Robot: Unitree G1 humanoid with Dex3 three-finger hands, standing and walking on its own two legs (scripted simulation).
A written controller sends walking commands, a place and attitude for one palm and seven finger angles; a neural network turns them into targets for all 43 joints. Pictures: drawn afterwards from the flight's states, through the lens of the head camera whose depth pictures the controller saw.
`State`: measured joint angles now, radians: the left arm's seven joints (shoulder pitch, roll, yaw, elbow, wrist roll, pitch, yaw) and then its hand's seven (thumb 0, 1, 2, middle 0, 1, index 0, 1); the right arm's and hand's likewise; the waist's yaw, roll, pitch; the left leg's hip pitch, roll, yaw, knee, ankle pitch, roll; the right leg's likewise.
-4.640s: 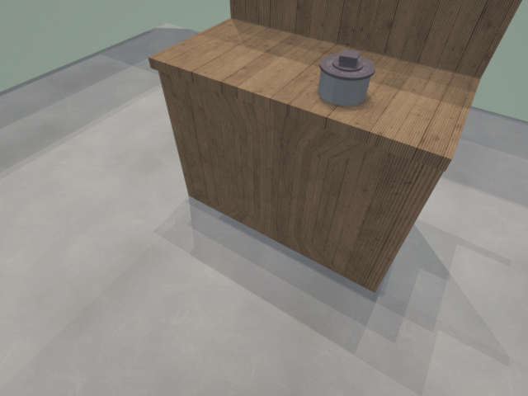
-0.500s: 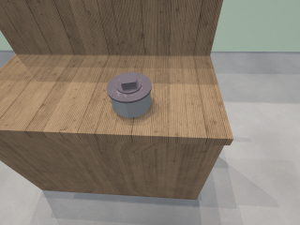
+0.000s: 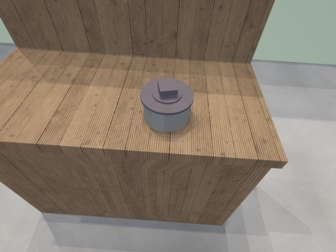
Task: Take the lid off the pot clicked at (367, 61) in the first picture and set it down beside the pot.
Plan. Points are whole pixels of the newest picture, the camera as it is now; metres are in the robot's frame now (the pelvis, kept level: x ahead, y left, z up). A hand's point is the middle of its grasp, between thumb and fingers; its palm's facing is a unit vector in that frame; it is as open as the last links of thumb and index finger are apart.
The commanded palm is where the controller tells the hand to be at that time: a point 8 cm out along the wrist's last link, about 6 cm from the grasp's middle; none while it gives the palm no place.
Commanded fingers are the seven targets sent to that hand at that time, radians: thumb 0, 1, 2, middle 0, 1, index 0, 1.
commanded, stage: look again from close up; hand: left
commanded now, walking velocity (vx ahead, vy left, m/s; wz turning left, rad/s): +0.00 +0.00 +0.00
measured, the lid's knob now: (167, 87) +0.52 +0.04 +0.11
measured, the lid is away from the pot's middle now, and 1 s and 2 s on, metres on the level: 0.00 0.00 0.00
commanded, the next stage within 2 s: shuffle to correct the standing spot in 1.30 s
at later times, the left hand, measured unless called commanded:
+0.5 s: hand out of the picture -0.01 +0.16 -0.17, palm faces +0.01 -0.98 -0.20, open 7.4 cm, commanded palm none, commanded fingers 0.00 0.90 0.90 -0.20 -0.30 -0.20 -0.30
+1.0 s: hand out of the picture -0.04 +0.13 -0.17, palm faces +0.03 -0.98 -0.18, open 7.4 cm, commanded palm none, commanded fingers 0.00 0.90 0.90 -0.20 -0.30 -0.20 -0.30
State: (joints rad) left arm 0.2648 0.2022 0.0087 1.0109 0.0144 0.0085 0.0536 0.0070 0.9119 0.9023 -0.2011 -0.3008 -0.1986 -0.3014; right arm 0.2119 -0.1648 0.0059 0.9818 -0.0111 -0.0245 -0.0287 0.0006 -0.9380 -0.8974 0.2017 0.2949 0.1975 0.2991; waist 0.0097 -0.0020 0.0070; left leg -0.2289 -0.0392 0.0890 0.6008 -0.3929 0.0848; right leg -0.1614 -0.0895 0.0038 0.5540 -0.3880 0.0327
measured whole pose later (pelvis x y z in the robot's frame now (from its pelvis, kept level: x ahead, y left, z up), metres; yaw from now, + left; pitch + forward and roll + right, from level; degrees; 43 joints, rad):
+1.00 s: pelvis -0.04 -0.04 +0.01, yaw +0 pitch +0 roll +0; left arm 0.30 0.17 -0.01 1.05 0.01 0.00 0.03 0.01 0.91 0.90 -0.20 -0.30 -0.20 -0.30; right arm 0.22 -0.16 -0.01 1.07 0.00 -0.01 -0.02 0.01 -0.93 -0.90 0.20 0.29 0.20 0.30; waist 0.01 -0.03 0.05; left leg -0.21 0.00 0.07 0.49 -0.27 0.03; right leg -0.15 -0.05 -0.02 0.47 -0.31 0.04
